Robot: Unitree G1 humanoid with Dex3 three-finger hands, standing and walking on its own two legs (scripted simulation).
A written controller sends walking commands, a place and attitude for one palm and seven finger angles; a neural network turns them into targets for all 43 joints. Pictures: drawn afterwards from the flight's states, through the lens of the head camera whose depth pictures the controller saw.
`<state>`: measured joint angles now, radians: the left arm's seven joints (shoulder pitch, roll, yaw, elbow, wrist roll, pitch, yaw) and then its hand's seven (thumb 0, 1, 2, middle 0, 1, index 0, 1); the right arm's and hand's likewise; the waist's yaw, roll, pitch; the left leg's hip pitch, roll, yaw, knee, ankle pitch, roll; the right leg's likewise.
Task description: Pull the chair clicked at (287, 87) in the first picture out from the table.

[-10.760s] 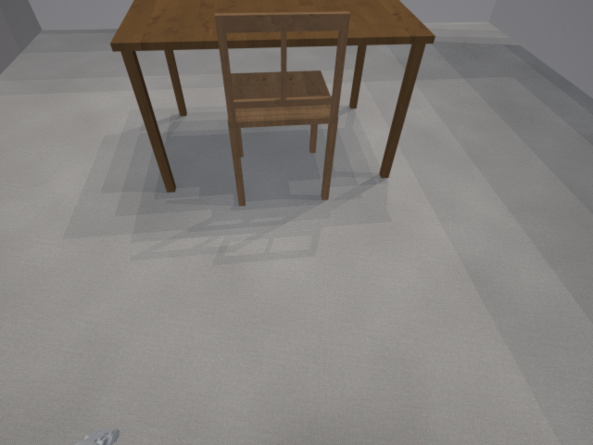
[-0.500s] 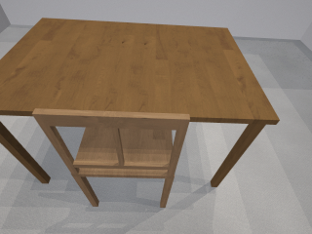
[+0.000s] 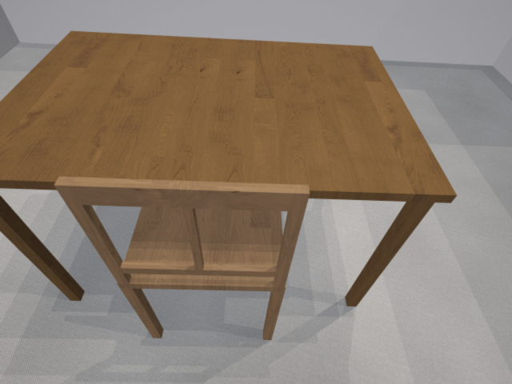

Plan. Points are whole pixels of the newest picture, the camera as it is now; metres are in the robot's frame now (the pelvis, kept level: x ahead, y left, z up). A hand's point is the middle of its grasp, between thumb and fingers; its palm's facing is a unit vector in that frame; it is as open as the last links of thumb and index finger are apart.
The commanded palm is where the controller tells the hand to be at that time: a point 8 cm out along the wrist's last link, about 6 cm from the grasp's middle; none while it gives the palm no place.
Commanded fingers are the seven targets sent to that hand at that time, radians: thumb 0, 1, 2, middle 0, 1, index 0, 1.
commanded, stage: raise the hand toward the chair's back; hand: left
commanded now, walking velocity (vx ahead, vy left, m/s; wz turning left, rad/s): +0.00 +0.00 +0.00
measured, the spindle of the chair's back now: (194, 239) +0.41 +0.16 -0.10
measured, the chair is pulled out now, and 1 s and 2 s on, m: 0.00 0.00 0.00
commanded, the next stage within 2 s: none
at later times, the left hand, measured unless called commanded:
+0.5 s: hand out of the picture +0.10 +0.16 -0.10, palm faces +0.23 -0.97 -0.05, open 9.9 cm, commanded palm +0.11 +0.21 -0.06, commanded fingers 0.00 0.29 0.64 -0.14 -0.20 -0.14 -0.20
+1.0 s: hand (144, 356) +0.17 +0.18 -0.05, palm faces +0.13 -0.99 -0.09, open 14.3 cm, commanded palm +0.14 +0.23 -0.05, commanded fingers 0.00 -0.29 0.39 -0.08 -0.11 -0.08 -0.11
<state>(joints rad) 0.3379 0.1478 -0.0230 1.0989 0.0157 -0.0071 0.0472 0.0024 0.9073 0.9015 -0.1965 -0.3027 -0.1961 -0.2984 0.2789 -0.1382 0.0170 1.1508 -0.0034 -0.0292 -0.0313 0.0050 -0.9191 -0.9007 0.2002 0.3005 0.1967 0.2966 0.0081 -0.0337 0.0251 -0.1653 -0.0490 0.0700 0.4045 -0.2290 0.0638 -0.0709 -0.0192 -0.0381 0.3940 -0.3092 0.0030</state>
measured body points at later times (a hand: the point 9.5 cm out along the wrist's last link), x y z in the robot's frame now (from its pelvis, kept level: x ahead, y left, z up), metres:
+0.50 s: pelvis -0.06 -0.05 -0.10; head -0.02 -0.03 +0.35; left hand +0.08 +0.21 -0.10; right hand +0.18 -0.29 -0.12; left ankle -0.01 +0.08 -0.74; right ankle -0.06 -0.12 -0.74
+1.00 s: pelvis -0.05 -0.03 -0.09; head +0.03 -0.03 +0.35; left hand +0.16 +0.23 -0.04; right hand +0.10 -0.29 -0.19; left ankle -0.01 +0.08 -0.74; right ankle -0.06 -0.12 -0.74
